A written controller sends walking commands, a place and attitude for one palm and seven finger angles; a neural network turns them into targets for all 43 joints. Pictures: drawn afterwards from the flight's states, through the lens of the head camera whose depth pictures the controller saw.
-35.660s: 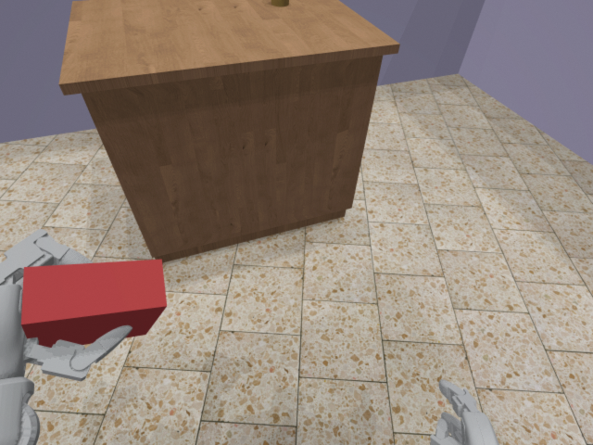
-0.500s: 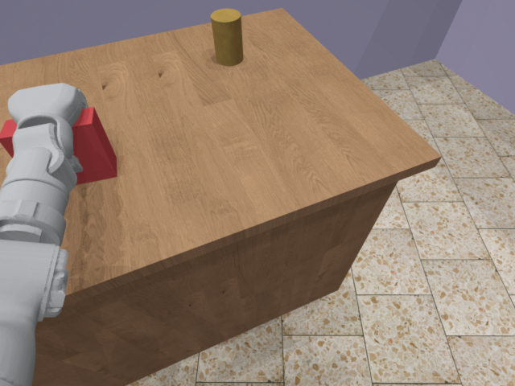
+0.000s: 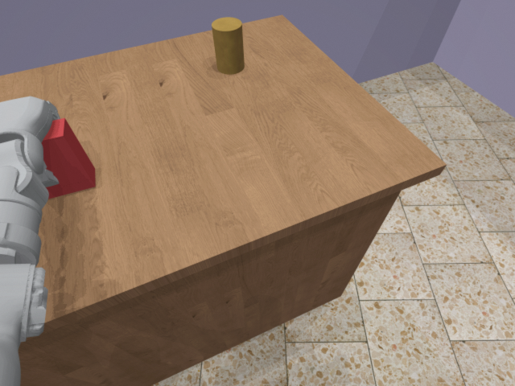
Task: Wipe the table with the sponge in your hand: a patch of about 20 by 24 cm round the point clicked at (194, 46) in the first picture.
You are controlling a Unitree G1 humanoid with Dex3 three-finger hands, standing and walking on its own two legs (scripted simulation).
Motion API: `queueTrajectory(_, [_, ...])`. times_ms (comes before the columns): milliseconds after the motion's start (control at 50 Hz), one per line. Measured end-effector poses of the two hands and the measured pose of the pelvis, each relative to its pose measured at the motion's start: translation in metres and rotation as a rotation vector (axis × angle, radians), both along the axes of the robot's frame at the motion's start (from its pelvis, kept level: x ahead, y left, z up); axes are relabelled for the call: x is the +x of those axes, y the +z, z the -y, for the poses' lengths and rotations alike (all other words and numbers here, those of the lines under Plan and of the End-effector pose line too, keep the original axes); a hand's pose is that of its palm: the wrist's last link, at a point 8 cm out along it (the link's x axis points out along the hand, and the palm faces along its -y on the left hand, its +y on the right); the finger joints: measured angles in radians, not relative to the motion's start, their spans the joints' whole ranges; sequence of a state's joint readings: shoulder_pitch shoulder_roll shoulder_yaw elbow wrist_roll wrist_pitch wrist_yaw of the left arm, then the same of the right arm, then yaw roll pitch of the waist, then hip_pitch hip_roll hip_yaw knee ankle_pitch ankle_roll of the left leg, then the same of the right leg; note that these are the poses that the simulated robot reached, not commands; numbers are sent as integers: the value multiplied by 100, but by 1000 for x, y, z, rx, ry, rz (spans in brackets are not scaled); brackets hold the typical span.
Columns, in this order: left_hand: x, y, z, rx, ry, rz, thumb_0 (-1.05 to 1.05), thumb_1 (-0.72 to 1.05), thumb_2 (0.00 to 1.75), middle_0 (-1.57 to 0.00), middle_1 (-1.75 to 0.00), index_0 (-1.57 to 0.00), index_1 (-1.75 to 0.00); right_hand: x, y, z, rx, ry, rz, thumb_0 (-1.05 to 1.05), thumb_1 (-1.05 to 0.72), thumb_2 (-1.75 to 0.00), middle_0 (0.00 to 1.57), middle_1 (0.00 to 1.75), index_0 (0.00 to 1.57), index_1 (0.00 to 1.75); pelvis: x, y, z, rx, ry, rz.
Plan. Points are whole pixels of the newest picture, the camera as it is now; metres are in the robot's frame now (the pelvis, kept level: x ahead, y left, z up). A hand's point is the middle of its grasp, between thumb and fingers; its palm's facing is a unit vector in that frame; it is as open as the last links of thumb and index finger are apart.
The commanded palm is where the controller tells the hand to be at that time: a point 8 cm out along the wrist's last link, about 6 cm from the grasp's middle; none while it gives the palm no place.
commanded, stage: slide back across to the first lane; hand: left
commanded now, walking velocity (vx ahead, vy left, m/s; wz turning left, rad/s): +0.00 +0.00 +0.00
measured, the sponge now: (45, 171) +0.42 +0.35 +0.10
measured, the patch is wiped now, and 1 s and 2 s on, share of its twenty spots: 1.00 1.00 1.00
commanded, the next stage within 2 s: wipe back along the first lane in 0.26 s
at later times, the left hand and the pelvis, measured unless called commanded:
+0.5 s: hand out of the picture +0.40 +0.39 +0.14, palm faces -0.15 +0.03 -0.99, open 9.3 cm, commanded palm +0.38 +0.38 +0.19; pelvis +0.00 +0.00 +0.00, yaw +2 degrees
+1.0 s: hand out of the picture +0.35 +0.37 +0.13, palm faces -0.05 +0.01 -1.00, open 9.4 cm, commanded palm +0.32 +0.35 +0.17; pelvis -0.01 +0.00 +0.00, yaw +2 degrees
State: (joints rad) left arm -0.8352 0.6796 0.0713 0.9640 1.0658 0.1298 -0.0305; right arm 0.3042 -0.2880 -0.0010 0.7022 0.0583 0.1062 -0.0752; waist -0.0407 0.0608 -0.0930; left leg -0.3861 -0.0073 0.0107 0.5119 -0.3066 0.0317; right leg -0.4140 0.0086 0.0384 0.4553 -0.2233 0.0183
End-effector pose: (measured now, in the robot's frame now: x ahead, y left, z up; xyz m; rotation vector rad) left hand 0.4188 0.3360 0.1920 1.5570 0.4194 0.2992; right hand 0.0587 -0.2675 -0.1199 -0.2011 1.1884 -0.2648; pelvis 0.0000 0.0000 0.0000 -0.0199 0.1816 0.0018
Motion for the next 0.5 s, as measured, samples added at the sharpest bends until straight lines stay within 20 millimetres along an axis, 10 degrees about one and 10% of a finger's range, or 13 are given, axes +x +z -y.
queueTrajectory(280, [-29, 3, -40, 14, 17, -72, -3, -49, 113, -76, -140, -82, -144, 40, 8, -1, -39, 75, 50, 0, -91, -90, 20, 30, 20, 30, 1, 1, -1, -6, 37, 11])
queueTrajectory(500, [-29, 2, -47, 30, -21, -69, -2, -49, 112, -76, -140, -83, -144, 19, 4, 1, -40, 52, -9, 0, -91, -90, 20, 30, 20, 30, -3, 0, -3, -8, 29, -11])
